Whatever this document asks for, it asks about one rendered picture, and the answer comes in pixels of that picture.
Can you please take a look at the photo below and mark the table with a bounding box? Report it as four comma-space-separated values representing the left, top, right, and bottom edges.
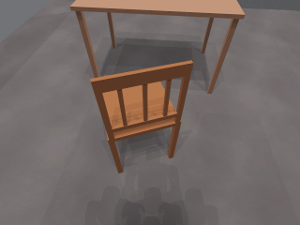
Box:
70, 0, 246, 94

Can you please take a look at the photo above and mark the chair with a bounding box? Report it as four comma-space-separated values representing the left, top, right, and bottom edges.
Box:
90, 60, 194, 173

